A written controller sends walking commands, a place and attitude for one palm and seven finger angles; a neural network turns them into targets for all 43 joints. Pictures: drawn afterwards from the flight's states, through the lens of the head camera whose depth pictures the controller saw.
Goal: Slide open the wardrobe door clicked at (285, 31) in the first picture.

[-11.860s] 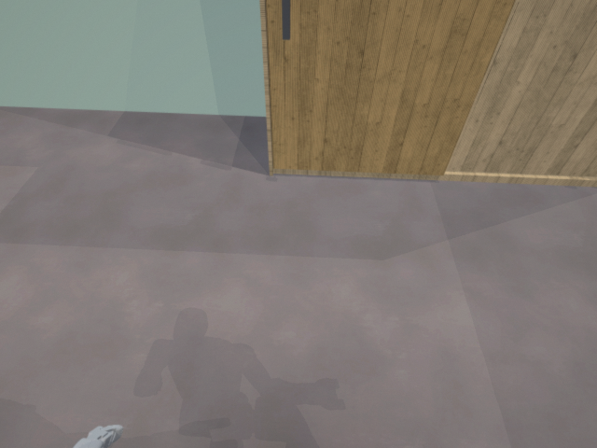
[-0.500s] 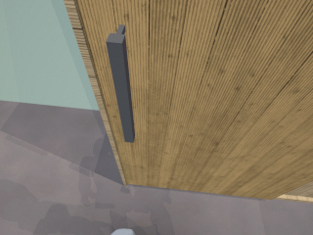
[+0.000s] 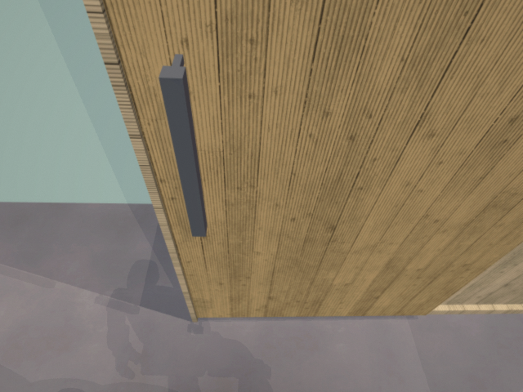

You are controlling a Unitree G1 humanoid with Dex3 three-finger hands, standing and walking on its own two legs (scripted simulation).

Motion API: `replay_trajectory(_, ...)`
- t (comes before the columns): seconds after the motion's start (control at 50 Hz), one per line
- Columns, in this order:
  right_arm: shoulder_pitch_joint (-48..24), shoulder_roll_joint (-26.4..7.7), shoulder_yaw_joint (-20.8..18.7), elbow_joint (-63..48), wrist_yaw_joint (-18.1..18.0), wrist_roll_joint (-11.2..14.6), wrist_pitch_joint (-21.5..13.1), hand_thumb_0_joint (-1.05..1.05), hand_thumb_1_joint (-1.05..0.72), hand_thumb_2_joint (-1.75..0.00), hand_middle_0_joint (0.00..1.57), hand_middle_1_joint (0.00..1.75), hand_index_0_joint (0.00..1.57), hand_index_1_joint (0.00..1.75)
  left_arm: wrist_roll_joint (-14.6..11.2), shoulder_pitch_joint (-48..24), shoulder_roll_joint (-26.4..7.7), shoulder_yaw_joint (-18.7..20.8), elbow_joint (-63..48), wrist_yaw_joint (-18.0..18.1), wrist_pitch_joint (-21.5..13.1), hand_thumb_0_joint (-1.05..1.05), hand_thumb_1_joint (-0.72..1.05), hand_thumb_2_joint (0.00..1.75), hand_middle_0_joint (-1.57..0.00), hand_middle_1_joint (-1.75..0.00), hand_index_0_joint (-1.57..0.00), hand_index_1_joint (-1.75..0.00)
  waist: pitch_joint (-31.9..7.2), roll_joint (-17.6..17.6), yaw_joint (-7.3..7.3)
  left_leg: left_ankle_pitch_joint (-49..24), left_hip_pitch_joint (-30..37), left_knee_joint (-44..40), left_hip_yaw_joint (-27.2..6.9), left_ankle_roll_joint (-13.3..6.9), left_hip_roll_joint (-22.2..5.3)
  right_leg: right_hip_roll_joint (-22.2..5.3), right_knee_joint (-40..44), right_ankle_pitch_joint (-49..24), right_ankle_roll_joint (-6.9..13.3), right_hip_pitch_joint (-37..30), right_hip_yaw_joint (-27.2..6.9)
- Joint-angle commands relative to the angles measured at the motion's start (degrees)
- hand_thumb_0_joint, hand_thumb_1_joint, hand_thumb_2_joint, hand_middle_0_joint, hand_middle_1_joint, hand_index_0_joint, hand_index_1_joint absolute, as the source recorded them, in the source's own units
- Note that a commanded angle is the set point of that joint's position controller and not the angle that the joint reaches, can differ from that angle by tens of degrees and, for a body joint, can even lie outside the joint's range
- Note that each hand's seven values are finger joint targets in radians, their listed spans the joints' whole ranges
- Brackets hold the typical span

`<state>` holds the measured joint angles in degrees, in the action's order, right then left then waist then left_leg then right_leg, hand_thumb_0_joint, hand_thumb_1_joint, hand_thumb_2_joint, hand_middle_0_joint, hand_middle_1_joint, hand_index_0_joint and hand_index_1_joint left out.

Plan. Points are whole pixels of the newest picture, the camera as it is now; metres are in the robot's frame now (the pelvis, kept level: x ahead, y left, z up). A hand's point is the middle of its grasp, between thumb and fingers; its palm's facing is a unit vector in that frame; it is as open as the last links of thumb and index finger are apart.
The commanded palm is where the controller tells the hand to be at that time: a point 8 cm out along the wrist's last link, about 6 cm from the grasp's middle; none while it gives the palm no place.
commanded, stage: come to a stop and stand still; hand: left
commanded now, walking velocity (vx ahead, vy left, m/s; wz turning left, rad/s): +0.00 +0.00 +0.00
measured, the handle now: (191, 162) +0.44 +0.13 +0.11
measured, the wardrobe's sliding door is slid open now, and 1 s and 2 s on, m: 0.00 0.00 0.00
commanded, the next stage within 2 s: look again from close up in 1.00 s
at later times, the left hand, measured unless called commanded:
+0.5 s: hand out of the picture -0.02 +0.12 -0.18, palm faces +0.07 -0.99 -0.15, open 7.3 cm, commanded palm none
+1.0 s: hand out of the picture +0.02 +0.19 -0.18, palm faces +0.03 -0.97 -0.22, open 7.4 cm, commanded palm none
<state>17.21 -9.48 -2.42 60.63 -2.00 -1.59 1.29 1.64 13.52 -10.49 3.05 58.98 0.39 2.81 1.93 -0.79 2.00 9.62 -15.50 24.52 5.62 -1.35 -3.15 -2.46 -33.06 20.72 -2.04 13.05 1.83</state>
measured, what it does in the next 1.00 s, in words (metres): steps on the spot: right foot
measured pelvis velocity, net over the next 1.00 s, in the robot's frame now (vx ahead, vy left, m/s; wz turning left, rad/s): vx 0.01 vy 0.00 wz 0.01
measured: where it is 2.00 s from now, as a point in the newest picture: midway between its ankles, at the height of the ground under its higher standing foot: outside the picture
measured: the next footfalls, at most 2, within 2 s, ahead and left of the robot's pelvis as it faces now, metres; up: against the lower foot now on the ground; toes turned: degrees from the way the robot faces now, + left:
right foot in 0.04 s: +0.01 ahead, -0.15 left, +0.00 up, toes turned -3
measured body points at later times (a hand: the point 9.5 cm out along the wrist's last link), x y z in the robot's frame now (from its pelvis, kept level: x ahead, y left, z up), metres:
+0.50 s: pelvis +0.00 -0.03 +0.00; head +0.02 -0.03 +0.45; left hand -0.02 +0.17 -0.17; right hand -0.02 -0.23 -0.17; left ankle +0.03 +0.10 -0.74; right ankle -0.03 -0.15 -0.74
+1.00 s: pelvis +0.01 +0.00 -0.01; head +0.01 +0.00 +0.44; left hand +0.02 +0.24 -0.16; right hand +0.04 -0.23 -0.16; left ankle +0.03 +0.10 -0.74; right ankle -0.03 -0.15 -0.74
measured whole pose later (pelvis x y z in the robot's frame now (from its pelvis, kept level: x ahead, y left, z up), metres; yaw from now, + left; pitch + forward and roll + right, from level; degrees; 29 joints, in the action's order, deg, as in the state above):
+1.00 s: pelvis +0.01 +0.00 -0.01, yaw +1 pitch -1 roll +0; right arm 15.5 -10.2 0.3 60.2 -1.0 -0.6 -0.6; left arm 1.3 16.1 -10.5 -0.1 60.8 2.2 -0.5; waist 1.5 -0.1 -0.3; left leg 14.1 -14.7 30.0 4.6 -1.5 -0.6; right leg -4.4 -28.9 18.9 -2.9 8.6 2.2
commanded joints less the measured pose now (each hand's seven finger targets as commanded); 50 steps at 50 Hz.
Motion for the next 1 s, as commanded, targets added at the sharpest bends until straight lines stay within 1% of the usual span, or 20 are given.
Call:
replay_trajectory(0.0,1.87,-4.91,-1.30,-1.33,0.16,0.69,-0.79,0.00,-0.90,-0.90,0.20,0.30,0.20,0.30,-0.14,8.34,-4.62,0.38,0.74,0.95,-2.02,0.00,0.90,0.90,-0.20,-0.30,-0.20,-0.30,-2.30,-0.46,-2.74,10.75,-6.70,-0.81,-5.57,1.32,-4.14,-5.79,16.76,-4.79,2.52,-10.27,-4.77)
replay_trajectory(0.02,1.45,-1.58,-0.16,-1.73,0.53,0.83,-0.58,0.00,-0.90,-0.90,0.20,0.30,0.20,0.30,-0.32,6.48,-7.14,0.46,0.55,1.30,-2.47,0.00,0.90,0.90,-0.20,-0.30,-0.20,-0.30,0.25,-8.84,-2.16,12.52,-7.97,3.35,-2.01,2.95,-1.05,-12.16,22.07,2.49,5.38,-5.79,-11.47)
replay_trajectory(0.04,1.12,-1.34,0.34,-1.86,0.85,0.45,-0.42,0.00,-0.90,-0.90,0.20,0.30,0.20,0.30,-0.52,3.80,-8.38,0.30,-0.25,1.36,-2.51,0.00,0.90,0.90,-0.20,-0.30,-0.20,-0.30,1.14,-9.58,-1.70,12.62,-5.31,5.44,-1.63,3.05,-1.10,-15.05,24.67,8.69,7.06,0.10,-12.76)
replay_trajectory(0.06,1.12,-1.34,0.27,-1.34,1.05,0.10,-0.32,0.00,-0.90,-0.90,0.20,0.30,0.20,0.30,-0.51,2.33,-7.31,0.01,-0.49,1.37,-2.68,0.00,0.90,0.90,-0.20,-0.30,-0.20,-0.30,1.72,-8.71,-1.38,10.12,-2.86,6.75,-2.04,2.84,-1.03,-13.38,24.25,7.88,7.36,3.36,-11.38)
replay_trajectory(0.08,1.70,-1.36,0.38,-0.41,0.99,-0.15,-0.21,0.00,-0.90,-0.90,0.20,0.30,0.20,0.30,-0.62,2.03,-6.34,0.00,0.10,1.45,-3.21,0.00,0.90,0.90,-0.20,-0.30,-0.20,-0.30,3.36,-13.07,-1.49,8.08,-2.82,7.22,-2.29,2.80,-1.50,-10.88,23.46,3.71,7.04,3.83,-10.04)
replay_trajectory(0.14,6.45,-1.22,0.83,2.94,0.67,0.24,-0.81,0.00,-0.90,-0.90,0.20,0.30,0.20,0.30,-1.19,2.08,-3.40,-1.09,1.59,1.30,-3.51,0.00,0.90,0.90,-0.20,-0.30,-0.20,-0.30,4.08,-4.95,0.06,-0.91,3.32,1.82,-3.26,2.67,-2.26,-6.98,18.00,-3.31,5.25,4.91,-4.66)
replay_trajectory(0.18,7.05,-2.08,0.88,3.70,0.40,0.33,-1.12,0.00,-0.90,-0.90,0.20,0.30,0.20,0.30,-1.42,3.49,-2.72,-1.22,2.11,1.25,-3.39,0.00,0.90,0.90,-0.20,-0.30,-0.20,-0.30,4.80,-1.29,-0.76,-2.36,3.05,-1.05,-4.38,2.57,-3.61,-4.58,16.20,-3.77,3.56,3.59,-3.05)
replay_trajectory(0.2,6.20,-2.38,0.83,3.76,0.32,0.40,-0.96,0.00,-0.90,-0.90,0.20,0.30,0.20,0.30,-1.37,4.38,-2.49,-1.26,2.44,1.31,-3.23,0.00,0.90,0.90,-0.20,-0.30,-0.20,-0.30,5.69,-1.16,-1.25,0.19,2.46,-1.45,-4.26,2.77,-3.76,-4.40,17.42,-0.94,3.29,4.01,-3.55)
replay_trajectory(0.24,5.66,-1.93,0.96,4.04,0.25,0.51,-1.16,0.00,-0.90,-0.90,0.20,0.30,0.20,0.30,-1.27,4.78,-2.87,-1.19,3.13,1.35,-2.96,0.00,0.90,0.90,-0.20,-0.30,-0.20,-0.30,6.16,2.27,-1.55,-1.37,1.78,-2.41,-4.55,2.67,-3.64,-4.20,16.13,-4.04,2.95,2.38,-2.95)
replay_trajectory(0.44,4.58,-1.86,0.50,3.63,-0.16,0.85,-1.65,0.00,-0.90,-0.90,0.20,0.30,0.20,0.30,-0.94,7.89,-1.18,-1.12,4.12,1.63,-3.38,0.00,0.90,0.90,-0.20,-0.30,-0.20,-0.30,1.45,0.76,-1.63,-4.65,5.30,-1.99,-4.35,1.93,-4.08,-3.84,14.39,-10.93,2.60,-0.68,-2.29)
replay_trajectory(0.46,-2.89,-3.90,0.80,-0.82,0.49,1.28,-2.81,0.00,-0.90,-0.90,0.20,0.30,0.20,0.30,-0.16,12.10,-3.14,-1.89,5.35,3.90,-4.91,0.00,0.90,0.90,-0.20,-0.30,-0.20,-0.30,4.21,-0.81,-4.19,-5.15,-0.37,11.26,-3.76,2.69,-3.21,-6.95,14.65,-34.42,2.42,0.96,-7.58)
replay_trajectory(0.48,0.82,-0.57,1.01,-2.21,1.07,1.08,-2.08,0.00,-0.90,-0.90,0.20,0.30,0.20,0.30,-0.45,8.45,-5.24,-1.87,2.46,3.37,-5.65,0.00,0.90,0.90,-0.20,-0.30,-0.20,-0.30,1.13,-1.46,0.15,8.09,-0.18,9.74,-3.84,1.79,-1.10,-9.06,15.42,-19.69,4.72,1.47,-7.09)
replay_trajectory(0.5,2.19,-0.71,0.87,-1.13,1.20,0.79,-1.88,0.00,-0.90,-0.90,0.20,0.30,0.20,0.30,-0.40,6.08,-4.50,-1.84,1.50,2.88,-5.59,0.00,0.90,0.90,-0.20,-0.30,-0.20,-0.30,1.61,0.78,0.55,7.25,1.52,7.88,-3.70,1.60,-0.94,-7.46,15.23,-6.93,5.77,4.14,-6.11)
replay_trajectory(0.52,3.68,-0.67,1.21,-0.86,1.37,0.49,-2.51,0.00,-0.90,-0.90,0.20,0.30,0.20,0.30,-0.33,6.02,-4.14,-1.63,1.62,2.83,-6.14,0.00,0.90,0.90,-0.20,-0.30,-0.20,-0.30,-0.89,2.32,0.59,-0.12,3.38,6.33,-4.29,1.49,-1.44,-6.15,12.52,-12.37,5.89,2.98,-3.97)
replay_trajectory(0.54,5.11,-1.74,1.32,-1.02,1.29,0.58,-2.89,0.00,-0.90,-0.90,0.20,0.30,0.20,0.30,-0.55,6.91,-3.53,-1.80,1.54,2.73,-6.13,0.00,0.90,0.90,-0.20,-0.30,-0.20,-0.30,-3.29,2.72,0.44,-3.29,3.72,5.72,-5.33,0.86,-1.92,-4.35,9.98,-12.52,5.32,0.47,-2.75)
replay_trajectory(0.58,4.33,-3.22,1.18,-1.36,0.92,0.83,-3.19,0.00,-0.90,-0.90,0.20,0.30,0.20,0.30,-0.68,8.15,-2.36,-2.03,1.72,2.61,-5.52,0.00,0.90,0.90,-0.20,-0.30,-0.20,-0.30,-3.07,2.62,-0.50,-6.43,2.64,4.69,-6.31,-0.08,-3.01,-2.86,7.62,-11.61,4.58,-0.54,-1.55)
replay_trajectory(0.66,2.58,-4.39,1.40,-2.23,0.61,0.87,-3.17,0.00,-0.90,-0.90,0.20,0.30,0.20,0.30,-0.62,8.93,-2.20,-2.31,1.85,2.30,-4.68,0.00,0.90,0.90,-0.20,-0.30,-0.20,-0.30,1.10,1.73,-1.52,-6.36,0.69,2.72,-6.96,-0.68,-3.06,-2.47,7.15,-9.77,3.89,0.14,-1.10)
replay_trajectory(0.76,1.42,-5.47,1.54,-2.55,0.70,0.80,-2.80,0.00,-0.90,-0.90,0.20,0.30,0.20,0.30,-0.62,8.23,-3.31,-2.35,1.38,2.08,-3.81,0.00,0.90,0.90,-0.20,-0.30,-0.20,-0.30,4.97,2.17,-2.03,0.61,-1.69,-1.20,-8.01,-1.03,-2.87,-2.24,8.08,-4.25,3.42,0.95,-0.76)
replay_trajectory(0.84,0.96,-6.33,1.58,-2.68,0.70,0.78,-3.07,0.00,-0.90,-0.90,0.20,0.30,0.20,0.30,-0.63,8.12,-4.29,-2.24,0.94,1.95,-3.72,0.00,0.90,0.90,-0.20,-0.30,-0.20,-0.30,2.05,2.89,-2.35,-1.25,0.45,-2.09,-8.00,-1.16,-3.03,-2.64,7.86,-6.28,3.09,-0.69,-0.65)
replay_trajectory(0.98,0.08,-6.96,1.54,-2.43,0.80,0.83,-3.01,0.00,-0.90,-0.90,0.20,0.30,0.20,0.30,-0.66,6.75,-5.55,-2.25,0.54,1.78,-3.57,0.00,0.90,0.90,-0.20,-0.30,-0.20,-0.30,0.63,1.07,-2.40,-3.38,2.49,-2.01,-7.06,-0.93,-2.83,-3.46,8.82,-8.28,2.73,-1.12,-1.01)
